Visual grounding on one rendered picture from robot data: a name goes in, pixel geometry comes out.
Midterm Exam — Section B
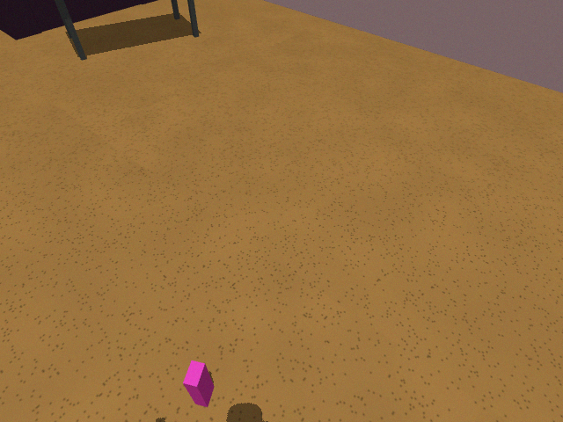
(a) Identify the sofa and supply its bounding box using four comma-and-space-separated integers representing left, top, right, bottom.
0, 0, 157, 40

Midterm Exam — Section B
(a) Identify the carton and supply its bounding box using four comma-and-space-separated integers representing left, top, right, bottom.
183, 360, 214, 407

